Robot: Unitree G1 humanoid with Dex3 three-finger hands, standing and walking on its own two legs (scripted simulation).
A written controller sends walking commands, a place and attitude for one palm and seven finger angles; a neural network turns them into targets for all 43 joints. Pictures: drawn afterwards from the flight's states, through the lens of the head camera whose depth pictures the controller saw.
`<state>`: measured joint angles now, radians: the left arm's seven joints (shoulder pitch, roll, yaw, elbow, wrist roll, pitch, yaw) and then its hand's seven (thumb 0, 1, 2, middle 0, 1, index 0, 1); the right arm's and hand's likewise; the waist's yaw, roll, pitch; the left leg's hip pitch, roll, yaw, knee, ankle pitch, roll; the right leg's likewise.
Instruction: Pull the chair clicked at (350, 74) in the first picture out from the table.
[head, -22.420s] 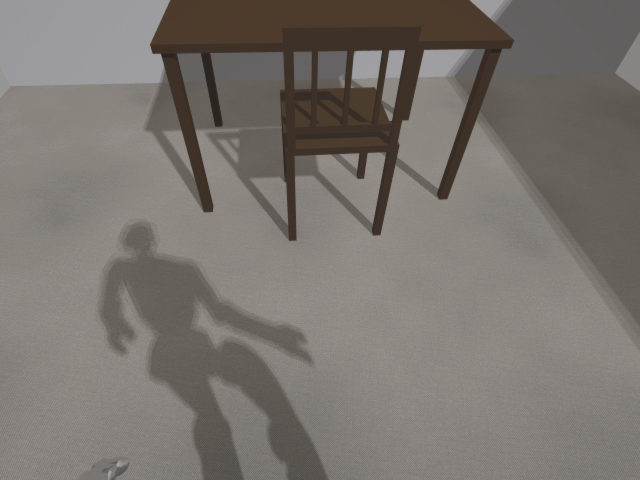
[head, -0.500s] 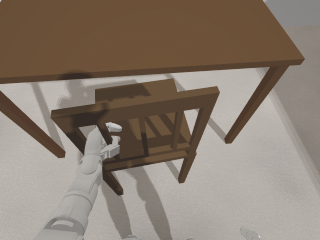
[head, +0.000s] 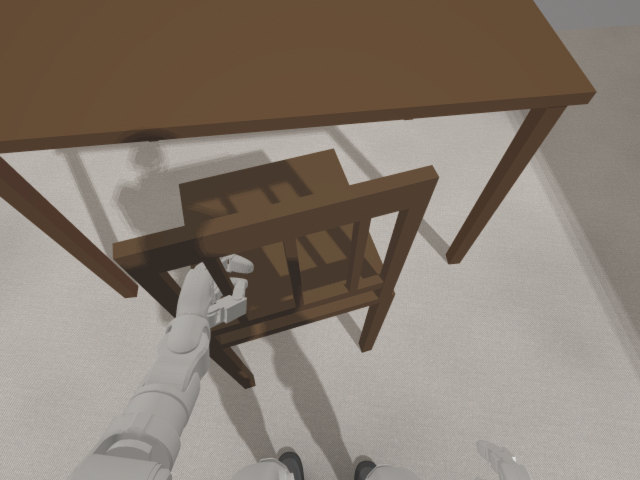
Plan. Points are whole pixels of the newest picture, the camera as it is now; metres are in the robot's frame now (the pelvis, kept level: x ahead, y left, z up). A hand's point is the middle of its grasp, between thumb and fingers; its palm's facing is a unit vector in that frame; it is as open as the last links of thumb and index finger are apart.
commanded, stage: step backward, pulling the chair out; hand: left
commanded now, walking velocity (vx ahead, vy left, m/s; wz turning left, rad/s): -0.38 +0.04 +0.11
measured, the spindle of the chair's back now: (294, 273) +0.40 +0.04 -0.09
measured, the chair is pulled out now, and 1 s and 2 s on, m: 0.10 0.18 0.35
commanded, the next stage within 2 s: none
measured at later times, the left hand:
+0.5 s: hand (236, 334) +0.30 +0.11 -0.06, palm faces -0.03 -0.99 -0.15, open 4.9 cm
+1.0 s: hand (242, 362) +0.26 +0.10 -0.06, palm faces +0.01 -0.99 -0.14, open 4.9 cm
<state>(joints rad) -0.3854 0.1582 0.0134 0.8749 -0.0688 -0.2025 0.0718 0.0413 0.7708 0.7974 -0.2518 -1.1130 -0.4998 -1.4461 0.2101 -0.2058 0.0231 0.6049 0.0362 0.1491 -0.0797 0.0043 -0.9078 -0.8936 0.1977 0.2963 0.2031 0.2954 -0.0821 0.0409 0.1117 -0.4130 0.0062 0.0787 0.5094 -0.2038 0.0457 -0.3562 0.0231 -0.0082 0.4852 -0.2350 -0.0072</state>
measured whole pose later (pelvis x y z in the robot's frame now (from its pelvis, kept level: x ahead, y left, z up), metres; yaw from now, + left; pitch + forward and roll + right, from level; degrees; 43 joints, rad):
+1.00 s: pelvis -0.10 -0.01 +0.00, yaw +3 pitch +4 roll +0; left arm -0.51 0.12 -0.01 0.89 -0.05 -0.14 0.12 0.03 0.77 0.80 -0.19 -1.18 -0.50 -1.45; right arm 0.13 -0.33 -0.03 0.67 0.03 0.06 -0.13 0.01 -0.91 -0.89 0.19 0.30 0.20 0.29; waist -0.06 0.02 0.20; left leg -0.33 -0.01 -0.04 0.53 -0.26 -0.01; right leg -0.34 -0.07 -0.03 0.52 -0.23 0.05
